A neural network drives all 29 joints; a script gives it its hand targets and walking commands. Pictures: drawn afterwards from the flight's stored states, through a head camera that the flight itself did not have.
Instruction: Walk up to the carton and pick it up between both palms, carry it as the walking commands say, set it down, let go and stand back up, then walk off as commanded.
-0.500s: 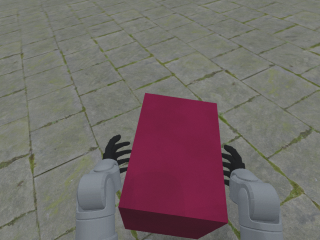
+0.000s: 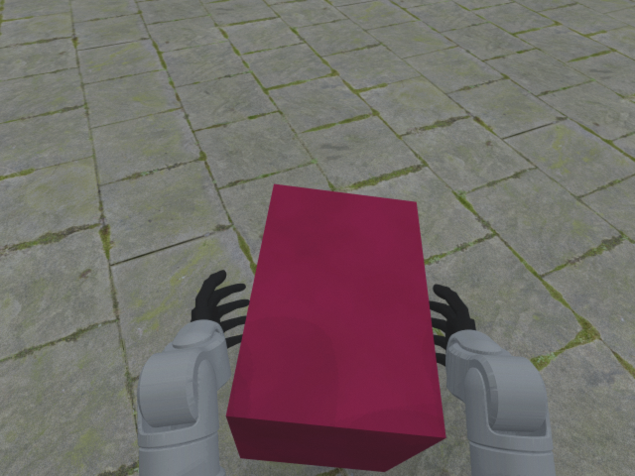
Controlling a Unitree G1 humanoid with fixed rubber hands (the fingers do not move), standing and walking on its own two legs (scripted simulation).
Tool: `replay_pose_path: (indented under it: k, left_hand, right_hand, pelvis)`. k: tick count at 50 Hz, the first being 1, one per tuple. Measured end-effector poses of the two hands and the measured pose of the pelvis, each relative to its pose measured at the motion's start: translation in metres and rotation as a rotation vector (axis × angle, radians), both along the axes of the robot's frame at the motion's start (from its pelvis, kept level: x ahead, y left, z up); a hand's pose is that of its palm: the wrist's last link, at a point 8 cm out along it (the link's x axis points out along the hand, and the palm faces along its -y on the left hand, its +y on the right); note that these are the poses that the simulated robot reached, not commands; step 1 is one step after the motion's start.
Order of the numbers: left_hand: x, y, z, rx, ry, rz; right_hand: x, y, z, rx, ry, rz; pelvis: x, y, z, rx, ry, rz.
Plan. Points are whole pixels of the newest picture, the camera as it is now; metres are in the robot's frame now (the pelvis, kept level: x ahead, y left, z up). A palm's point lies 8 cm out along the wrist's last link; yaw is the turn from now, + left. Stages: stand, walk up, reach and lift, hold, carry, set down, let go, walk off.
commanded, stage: carry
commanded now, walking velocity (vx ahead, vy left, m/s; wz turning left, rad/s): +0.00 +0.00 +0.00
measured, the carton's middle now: (329, 328) +0.33 +0.04 -0.01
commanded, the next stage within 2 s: none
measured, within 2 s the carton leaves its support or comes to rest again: neither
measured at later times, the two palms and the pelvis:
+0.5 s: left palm (114, 452) +0.14 +0.22 +0.09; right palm out of the picture +0.13 -0.07 +0.07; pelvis -0.13 +0.06 +0.00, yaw +0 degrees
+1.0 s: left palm out of the picture +0.10 +0.15 +0.08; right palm out of the picture +0.08 -0.13 +0.05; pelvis -0.18 +0.02 -0.01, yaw +0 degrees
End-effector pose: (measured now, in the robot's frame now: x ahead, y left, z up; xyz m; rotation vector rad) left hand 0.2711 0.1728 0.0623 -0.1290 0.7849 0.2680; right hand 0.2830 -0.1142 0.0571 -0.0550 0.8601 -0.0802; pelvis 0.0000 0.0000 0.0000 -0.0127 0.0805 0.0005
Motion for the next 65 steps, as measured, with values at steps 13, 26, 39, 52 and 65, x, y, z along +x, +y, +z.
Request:
replay_pose_path:
  k: [13,26,39,52,65]
  left_hand:
    - [-0.065,-0.005,0.034,0.083,-0.031,-0.169]
    - [-0.134,0.049,0.023,0.033,-0.032,-0.070]
    - [-0.172,0.025,0.018,0.053,-0.020,-0.044]
    - [-0.173,-0.024,0.018,0.084,-0.041,-0.118]
    - [-0.174,-0.032,0.015,0.070,-0.021,-0.107]
  right_hand:
    - [-0.108,-0.003,0.016,0.057,-0.033,-0.149]
    - [-0.153,0.050,0.017,0.010,-0.028,-0.061]
    - [-0.185,0.026,0.003,0.029,-0.015,-0.037]
    - [-0.206,-0.021,-0.003,0.047,-0.030,-0.101]
    - [-0.203,-0.030,0.001,0.018,-0.009,-0.084]
  pelvis:
    - [-0.079,0.040,0.006,0.034,-0.032,-0.004]
    - [-0.138,0.064,0.000,0.007,-0.053,0.002]
    - [-0.173,0.040,-0.008,0.034,-0.067,0.016]
    - [-0.184,0.010,-0.014,0.069,-0.073,0.009]
    - [-0.186,-0.005,0.000,0.052,-0.034,0.017]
